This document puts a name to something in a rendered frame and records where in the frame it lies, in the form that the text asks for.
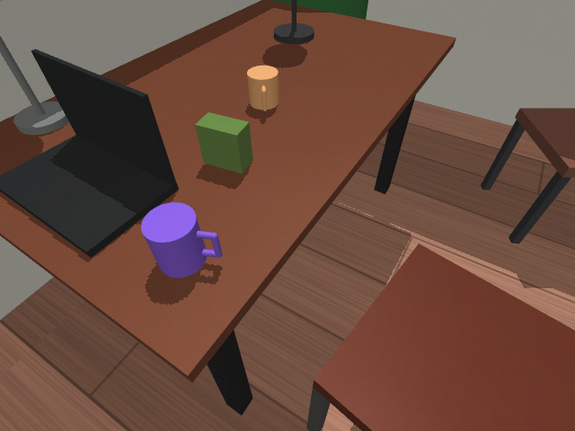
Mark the desk lamp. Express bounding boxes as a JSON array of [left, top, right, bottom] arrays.
[[274, 0, 314, 44], [0, 0, 69, 135]]

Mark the table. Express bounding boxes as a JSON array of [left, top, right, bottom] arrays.
[[0, 0, 456, 415]]

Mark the chair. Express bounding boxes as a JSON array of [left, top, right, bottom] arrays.
[[481, 109, 575, 243], [306, 244, 575, 431]]

